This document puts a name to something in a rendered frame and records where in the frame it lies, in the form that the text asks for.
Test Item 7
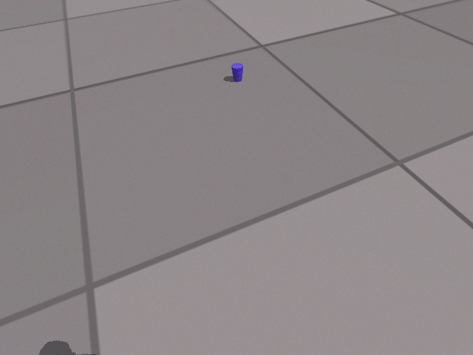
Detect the cup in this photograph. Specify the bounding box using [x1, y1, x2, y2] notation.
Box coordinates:
[231, 63, 243, 82]

